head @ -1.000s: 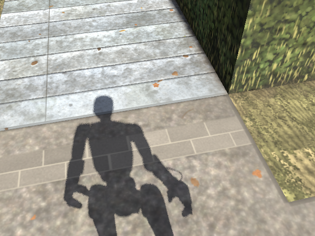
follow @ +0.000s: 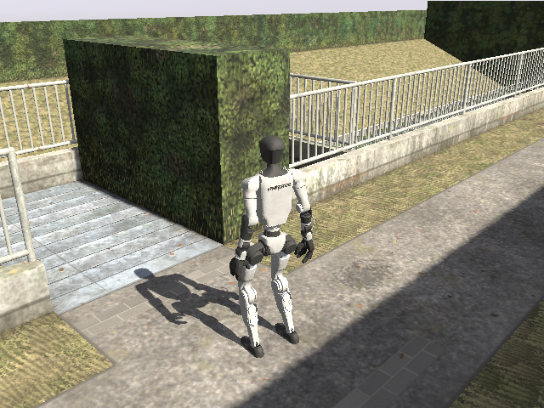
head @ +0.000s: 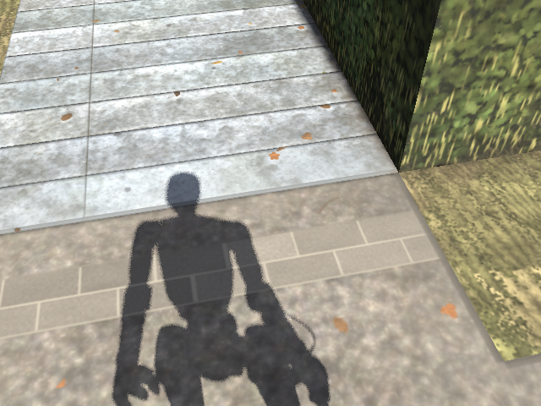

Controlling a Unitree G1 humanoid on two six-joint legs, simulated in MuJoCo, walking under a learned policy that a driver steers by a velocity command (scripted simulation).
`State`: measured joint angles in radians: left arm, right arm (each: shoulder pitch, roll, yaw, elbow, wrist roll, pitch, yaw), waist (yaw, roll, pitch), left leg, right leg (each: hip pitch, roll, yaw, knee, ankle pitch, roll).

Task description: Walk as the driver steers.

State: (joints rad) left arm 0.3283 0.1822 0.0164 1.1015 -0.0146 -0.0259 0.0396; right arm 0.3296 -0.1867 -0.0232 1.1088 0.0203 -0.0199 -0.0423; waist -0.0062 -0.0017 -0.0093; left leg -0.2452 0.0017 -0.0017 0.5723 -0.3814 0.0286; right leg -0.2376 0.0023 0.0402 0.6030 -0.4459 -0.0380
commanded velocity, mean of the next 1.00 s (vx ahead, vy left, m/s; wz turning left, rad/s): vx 0.44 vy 0.00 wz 0.40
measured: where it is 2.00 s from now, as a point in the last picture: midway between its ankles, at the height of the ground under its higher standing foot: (190, 274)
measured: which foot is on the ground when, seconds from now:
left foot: down 0.00-0.12, up 0.14-0.52, down 0.54-1.00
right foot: down 0.00-0.54, up 0.56-1.00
